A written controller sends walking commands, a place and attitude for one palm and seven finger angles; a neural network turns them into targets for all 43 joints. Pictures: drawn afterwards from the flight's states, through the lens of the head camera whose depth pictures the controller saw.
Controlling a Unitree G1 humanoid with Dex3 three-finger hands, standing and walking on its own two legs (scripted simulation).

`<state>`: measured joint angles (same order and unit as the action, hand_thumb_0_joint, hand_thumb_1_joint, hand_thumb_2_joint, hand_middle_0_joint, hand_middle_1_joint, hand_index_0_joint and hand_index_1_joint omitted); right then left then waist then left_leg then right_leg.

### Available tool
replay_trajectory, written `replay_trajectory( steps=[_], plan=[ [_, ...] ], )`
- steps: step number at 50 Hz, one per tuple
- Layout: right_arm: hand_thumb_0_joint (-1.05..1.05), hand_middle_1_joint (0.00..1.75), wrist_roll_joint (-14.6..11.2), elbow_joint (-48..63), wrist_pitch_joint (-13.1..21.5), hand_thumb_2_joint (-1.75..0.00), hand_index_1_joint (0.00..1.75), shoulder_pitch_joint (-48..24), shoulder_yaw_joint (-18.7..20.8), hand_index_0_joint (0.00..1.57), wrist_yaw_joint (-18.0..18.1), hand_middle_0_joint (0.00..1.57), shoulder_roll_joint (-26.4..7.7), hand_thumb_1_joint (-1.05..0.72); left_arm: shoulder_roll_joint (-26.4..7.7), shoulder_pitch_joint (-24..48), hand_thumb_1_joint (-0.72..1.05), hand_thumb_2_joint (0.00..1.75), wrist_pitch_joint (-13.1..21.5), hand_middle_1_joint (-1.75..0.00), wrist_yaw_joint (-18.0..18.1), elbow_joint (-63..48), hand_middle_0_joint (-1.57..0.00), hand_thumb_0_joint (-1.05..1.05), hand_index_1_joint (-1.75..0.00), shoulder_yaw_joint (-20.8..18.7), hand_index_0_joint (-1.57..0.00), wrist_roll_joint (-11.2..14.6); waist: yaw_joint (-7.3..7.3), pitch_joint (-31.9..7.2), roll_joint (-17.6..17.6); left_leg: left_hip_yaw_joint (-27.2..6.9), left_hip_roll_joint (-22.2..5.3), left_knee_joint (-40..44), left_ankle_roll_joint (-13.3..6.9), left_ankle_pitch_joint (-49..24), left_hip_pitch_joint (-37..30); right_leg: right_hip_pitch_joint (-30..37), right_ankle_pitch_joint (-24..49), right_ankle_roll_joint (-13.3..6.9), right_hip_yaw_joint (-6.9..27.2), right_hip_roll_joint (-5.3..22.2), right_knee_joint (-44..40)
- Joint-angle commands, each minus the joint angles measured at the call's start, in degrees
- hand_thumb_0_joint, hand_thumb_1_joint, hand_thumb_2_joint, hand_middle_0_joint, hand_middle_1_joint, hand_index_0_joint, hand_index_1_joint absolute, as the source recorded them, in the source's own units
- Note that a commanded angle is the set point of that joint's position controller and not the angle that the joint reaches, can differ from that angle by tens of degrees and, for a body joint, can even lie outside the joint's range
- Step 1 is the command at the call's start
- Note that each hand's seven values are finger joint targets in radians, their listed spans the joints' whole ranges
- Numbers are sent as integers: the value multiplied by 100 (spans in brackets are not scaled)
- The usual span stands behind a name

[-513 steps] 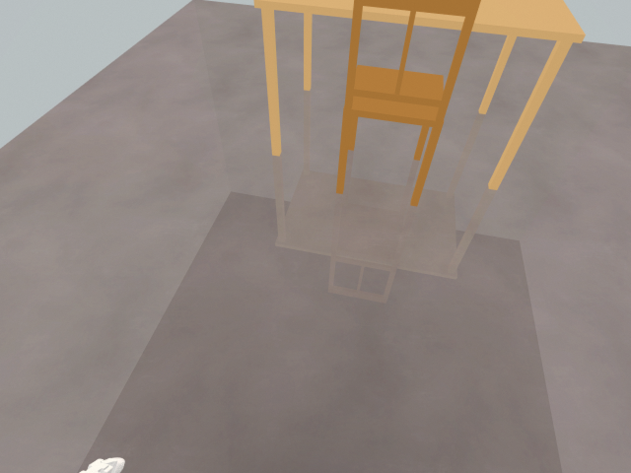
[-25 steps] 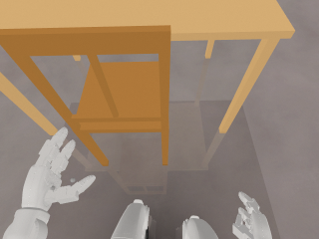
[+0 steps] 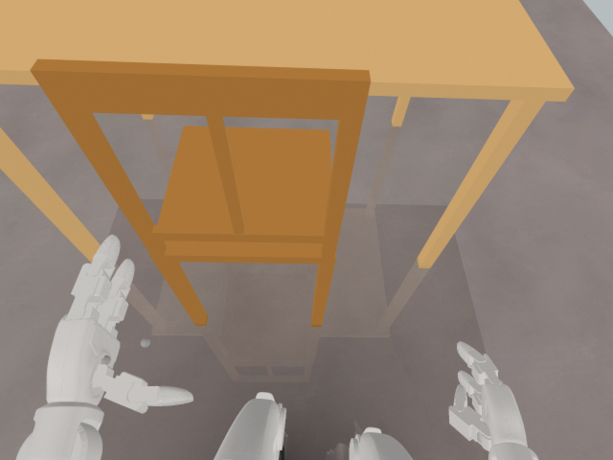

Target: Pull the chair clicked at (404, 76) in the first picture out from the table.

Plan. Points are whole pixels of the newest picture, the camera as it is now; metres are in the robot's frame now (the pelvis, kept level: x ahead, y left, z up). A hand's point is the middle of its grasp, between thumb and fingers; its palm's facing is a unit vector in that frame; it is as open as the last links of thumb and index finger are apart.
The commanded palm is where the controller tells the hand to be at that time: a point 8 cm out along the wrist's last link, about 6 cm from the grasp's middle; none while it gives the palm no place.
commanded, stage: raise the hand toward the chair's back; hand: left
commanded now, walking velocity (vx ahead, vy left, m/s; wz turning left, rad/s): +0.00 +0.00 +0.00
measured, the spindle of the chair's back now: (228, 182) +0.50 +0.18 +0.00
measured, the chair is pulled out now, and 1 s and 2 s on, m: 0.00 0.00 0.00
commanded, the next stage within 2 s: aim the fingers beside a spindle in 0.84 s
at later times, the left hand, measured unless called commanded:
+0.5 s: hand (151, 317) +0.26 +0.20 +0.06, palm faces +0.12 -0.99 -0.06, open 16.9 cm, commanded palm +0.23 +0.25 +0.06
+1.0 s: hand (162, 322) +0.25 +0.19 +0.06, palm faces +0.13 -0.99 -0.06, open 16.9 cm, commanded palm +0.23 +0.24 +0.06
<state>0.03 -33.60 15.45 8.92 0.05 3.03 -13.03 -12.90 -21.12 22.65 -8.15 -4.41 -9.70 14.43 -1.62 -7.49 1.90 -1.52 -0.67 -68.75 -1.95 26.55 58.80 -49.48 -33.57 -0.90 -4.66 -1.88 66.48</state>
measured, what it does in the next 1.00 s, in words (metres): stands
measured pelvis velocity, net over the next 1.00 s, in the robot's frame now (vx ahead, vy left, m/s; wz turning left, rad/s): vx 0.00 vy -0.02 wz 0.00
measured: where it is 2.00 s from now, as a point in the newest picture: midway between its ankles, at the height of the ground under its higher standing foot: outside the picture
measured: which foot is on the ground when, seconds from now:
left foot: down 0.00-1.00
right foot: down 0.00-1.00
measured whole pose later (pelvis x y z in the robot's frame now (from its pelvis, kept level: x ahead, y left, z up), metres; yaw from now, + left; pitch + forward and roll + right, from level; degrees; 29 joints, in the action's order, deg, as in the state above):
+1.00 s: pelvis +0.00 -0.02 +0.01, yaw +0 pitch +16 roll -3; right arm -0.3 -35.3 15.0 10.7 -0.7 3.2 -13.7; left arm -13.2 -15.8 20.9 -10.1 1.7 -11.8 15.7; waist -1.1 -7.6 2.5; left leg -1.6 -1.3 -66.5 -0.5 26.0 56.5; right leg -48.0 -33.4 -2.3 -4.5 -2.6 65.3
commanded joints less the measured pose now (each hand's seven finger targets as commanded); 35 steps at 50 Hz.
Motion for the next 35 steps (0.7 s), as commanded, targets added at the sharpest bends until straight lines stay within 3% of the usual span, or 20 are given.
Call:
replay_trajectory(
  steps=[1,2,10,17,19,26,30,33,35],
  plan=[
    [0,30,-10,754,224,-90,30,33,268,20,73,20,-837,-90,-670,469,-50,30,208,-8,-19,-1144,-6,0,-8,-377,-6,72,150,-1277,313,-587,-74,1337,147,-449,-2060,-228,840,-71,47,-153,-961],
    [0,30,-1,739,209,-90,30,48,258,20,88,20,-848,-90,-772,435,-50,30,175,-8,-8,-1037,-6,0,-8,-509,-6,77,102,-1303,239,-602,-78,1362,155,-472,-2025,-168,848,-80,37,-175,-953],
    [0,30,7,730,235,-90,30,81,223,20,56,20,-859,-90,-775,678,-50,30,136,-8,-106,-1064,-6,0,-8,-477,-6,109,105,-1463,434,-583,-72,1367,191,-805,-2267,-50,1048,-82,56,-160,-1007],
    [0,30,-14,663,246,-90,30,127,236,20,76,20,-896,-90,-980,836,-50,30,54,-8,-136,-758,-6,0,-8,-744,-6,171,92,-1476,122,-406,-17,1280,137,-981,-2033,255,1231,-63,133,-173,-1132],
    [0,30,-24,680,266,-90,30,100,226,20,66,20,-879,-90,-819,818,-50,30,55,-8,-155,-731,-6,0,-8,-597,-6,203,102,-1370,211,-347,11,1280,127,-974,-1991,304,1261,-63,168,-146,-1179],
    [0,30,1,619,288,-90,30,137,275,20,29,20,-873,-90,-871,750,-50,30,175,-8,-123,-728,-6,0,-8,-694,-6,225,90,-1513,139,-217,41,1113,108,-1362,-1954,480,1740,-37,270,-124,-1145],
    [0,30,-12,613,287,-90,30,116,276,20,22,20,-874,-90,-868,834,-50,30,227,-8,-107,-679,-6,0,-8,-666,-6,199,123,-1441,145,-168,50,1072,90,-1217,-1833,442,1643,-22,330,-106,-1171],
    [0,30,-16,621,269,-90,30,106,275,20,37,20,-869,-90,-845,801,-50,30,198,-8,-126,-542,-6,0,-8,-667,-6,210,127,-1415,-67,-136,56,1004,74,-1178,-1671,541,1680,10,450,-79,-1220],
    [0,30,-34,633,274,-90,30,102,271,20,46,20,-862,-90,-855,881,-50,30,215,-8,-150,-653,-6,0,-8,-640,-6,206,121,-1453,61,-130,49,1015,75,-1159,-1743,525,1636,3,455,-79,-1230]
  ],
)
